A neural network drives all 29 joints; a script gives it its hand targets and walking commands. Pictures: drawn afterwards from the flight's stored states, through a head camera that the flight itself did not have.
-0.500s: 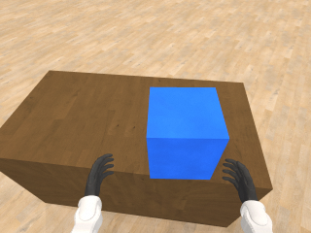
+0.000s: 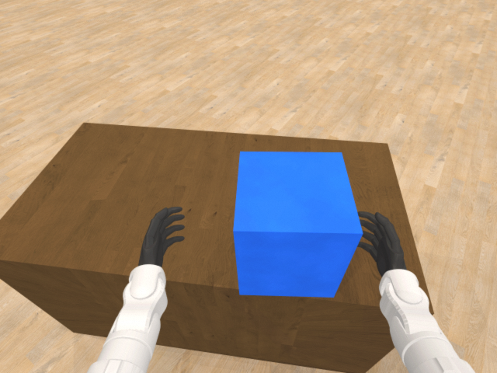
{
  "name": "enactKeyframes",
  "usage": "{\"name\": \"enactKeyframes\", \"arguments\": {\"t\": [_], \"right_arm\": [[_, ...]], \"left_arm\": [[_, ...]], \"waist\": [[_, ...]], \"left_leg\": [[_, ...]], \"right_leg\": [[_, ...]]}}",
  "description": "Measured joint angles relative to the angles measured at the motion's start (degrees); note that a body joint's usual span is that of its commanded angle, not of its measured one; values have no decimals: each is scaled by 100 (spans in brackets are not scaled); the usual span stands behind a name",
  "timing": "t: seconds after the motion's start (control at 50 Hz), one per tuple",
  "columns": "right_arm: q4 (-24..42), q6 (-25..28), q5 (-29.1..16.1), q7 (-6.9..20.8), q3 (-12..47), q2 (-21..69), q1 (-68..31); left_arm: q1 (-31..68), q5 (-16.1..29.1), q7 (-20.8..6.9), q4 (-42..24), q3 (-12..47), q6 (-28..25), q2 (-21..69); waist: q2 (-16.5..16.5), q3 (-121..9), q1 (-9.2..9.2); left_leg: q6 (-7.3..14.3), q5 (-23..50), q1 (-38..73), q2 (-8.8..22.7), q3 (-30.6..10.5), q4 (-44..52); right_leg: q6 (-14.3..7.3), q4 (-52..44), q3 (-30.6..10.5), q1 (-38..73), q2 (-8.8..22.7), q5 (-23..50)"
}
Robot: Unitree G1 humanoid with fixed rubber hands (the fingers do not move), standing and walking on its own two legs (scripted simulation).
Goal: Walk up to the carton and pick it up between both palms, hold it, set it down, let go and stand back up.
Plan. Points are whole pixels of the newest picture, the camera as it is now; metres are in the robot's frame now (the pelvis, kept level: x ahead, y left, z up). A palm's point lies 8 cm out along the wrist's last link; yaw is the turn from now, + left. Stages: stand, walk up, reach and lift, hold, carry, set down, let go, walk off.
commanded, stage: reach and lift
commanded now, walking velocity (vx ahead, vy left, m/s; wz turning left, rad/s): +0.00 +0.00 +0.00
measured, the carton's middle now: (288, 226) +0.42 -0.04 -0.06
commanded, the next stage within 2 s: none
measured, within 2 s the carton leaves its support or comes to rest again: neither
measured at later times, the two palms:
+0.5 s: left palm (151, 201) +0.35 +0.20 +0.10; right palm (391, 206) +0.35 -0.19 +0.09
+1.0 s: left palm (146, 150) +0.40 +0.20 +0.17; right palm (394, 154) +0.41 -0.19 +0.15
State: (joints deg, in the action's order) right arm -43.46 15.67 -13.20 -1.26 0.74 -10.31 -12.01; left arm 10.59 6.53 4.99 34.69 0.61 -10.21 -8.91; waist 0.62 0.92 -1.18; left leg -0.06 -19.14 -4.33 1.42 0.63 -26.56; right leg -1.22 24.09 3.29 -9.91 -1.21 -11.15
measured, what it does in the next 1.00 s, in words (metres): stands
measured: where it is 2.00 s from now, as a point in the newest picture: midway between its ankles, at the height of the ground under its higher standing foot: outside the picture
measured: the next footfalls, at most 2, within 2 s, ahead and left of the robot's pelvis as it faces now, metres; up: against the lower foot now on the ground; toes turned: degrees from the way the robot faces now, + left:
none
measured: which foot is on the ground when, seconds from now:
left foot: down 0.00-1.00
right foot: down 0.00-1.00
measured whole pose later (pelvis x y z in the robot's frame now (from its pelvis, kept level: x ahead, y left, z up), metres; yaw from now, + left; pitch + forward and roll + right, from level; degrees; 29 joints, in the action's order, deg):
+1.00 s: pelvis -0.01 +0.00 +0.01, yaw +0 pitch +3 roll -1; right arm -41.3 -13.2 -18.5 -4.8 -1.0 -16.9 -43.3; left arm 42.2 8.8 3.2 31.6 -6.0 23.6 -15.5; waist 1.0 -2.7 0.1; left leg -0.1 -15.1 -10.6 1.3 0.1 -22.4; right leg -1.3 17.0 2.9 -14.4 -1.5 -5.9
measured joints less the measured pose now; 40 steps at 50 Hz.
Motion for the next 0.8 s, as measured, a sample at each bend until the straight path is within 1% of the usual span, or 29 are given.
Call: {"name": "enactKeyframes", "arguments": {"t": [0.2,0.34,0.52,0.8], "right_arm": [[610,-889,-108,-167,-31,-120,-481],[859,-1464,-137,-261,-98,-183,-896],[828,-1946,-158,-307,-207,-270,-1526],[664,-2543,-367,-387,-166,-496,-2433]], "left_arm": [[541,-44,-117,-519,-296,1073,-50],[988,-55,-180,-733,-510,1755,-91],[1614,-11,-167,-763,-634,2305,-183],[2472,100,-206,-727,-727,3092,-443]], "waist": [[14,46,20],[-6,54,32],[9,-4,37],[55,-162,71]], "left_leg": [[-2,155,107,-1,14,257],[5,249,44,-12,41,364],[15,314,-216,-19,59,372],[4,383,-440,-11,-11,434]], "right_leg": [[-3,-275,-39,114,-17,164],[2,-396,-80,53,-17,274],[10,-482,-113,-175,-18,384],[6,-681,-67,-307,-30,498]]}}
